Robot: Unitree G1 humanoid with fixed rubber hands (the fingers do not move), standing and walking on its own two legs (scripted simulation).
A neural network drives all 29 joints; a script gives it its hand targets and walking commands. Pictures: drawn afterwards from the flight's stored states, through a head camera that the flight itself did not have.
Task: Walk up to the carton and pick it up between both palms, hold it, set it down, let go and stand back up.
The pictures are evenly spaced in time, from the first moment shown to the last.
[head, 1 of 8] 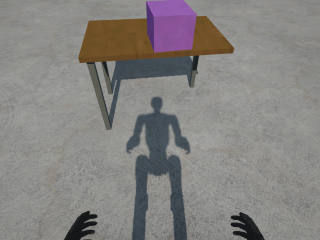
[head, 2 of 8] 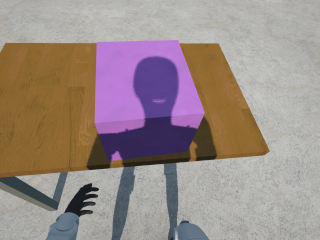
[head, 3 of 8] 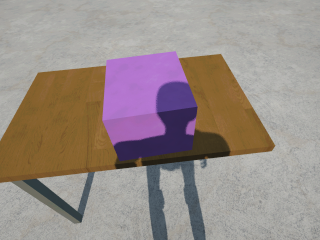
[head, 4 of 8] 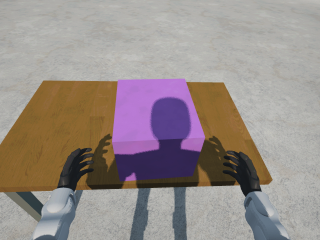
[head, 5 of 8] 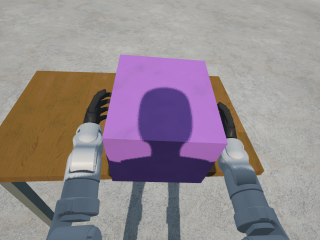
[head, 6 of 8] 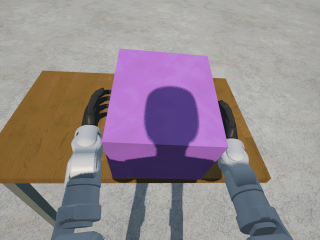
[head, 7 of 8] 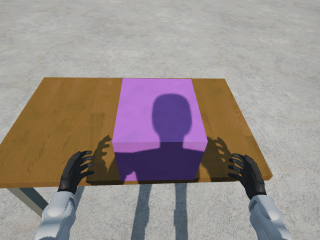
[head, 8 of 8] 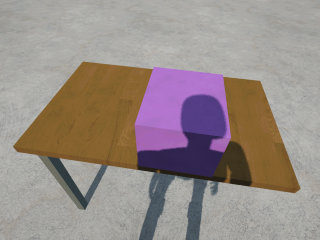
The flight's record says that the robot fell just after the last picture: no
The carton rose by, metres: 0.18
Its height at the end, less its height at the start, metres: +0.00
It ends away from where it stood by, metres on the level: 0.02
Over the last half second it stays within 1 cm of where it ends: yes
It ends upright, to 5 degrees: yes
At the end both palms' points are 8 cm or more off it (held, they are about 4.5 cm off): yes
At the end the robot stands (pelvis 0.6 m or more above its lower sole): yes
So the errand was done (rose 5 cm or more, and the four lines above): yes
